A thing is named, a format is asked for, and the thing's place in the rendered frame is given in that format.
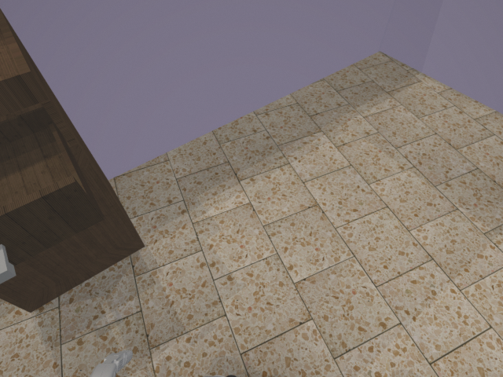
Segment drawer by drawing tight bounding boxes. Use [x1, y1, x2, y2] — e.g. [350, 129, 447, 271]
[0, 107, 104, 266]

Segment robot left hand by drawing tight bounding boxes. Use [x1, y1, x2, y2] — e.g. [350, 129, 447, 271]
[90, 350, 133, 377]

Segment handle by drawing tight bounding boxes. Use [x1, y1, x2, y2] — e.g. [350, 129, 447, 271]
[0, 244, 16, 284]

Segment cabinet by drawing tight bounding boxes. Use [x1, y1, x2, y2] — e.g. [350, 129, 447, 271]
[0, 9, 145, 313]

